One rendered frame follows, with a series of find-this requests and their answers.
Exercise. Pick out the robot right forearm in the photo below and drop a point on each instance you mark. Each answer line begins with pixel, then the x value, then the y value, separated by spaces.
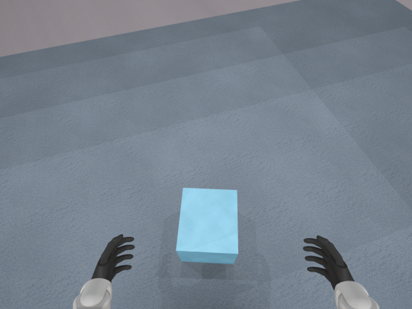
pixel 352 295

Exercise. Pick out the robot left forearm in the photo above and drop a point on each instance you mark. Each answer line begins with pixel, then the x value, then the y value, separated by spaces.
pixel 95 294

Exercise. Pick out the robot left hand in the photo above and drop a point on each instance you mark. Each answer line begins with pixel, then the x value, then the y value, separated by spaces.
pixel 106 266

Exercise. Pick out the robot right hand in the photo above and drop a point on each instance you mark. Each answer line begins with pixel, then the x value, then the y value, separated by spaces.
pixel 335 269

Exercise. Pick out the carton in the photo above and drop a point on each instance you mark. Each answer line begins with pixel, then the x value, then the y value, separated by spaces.
pixel 208 226

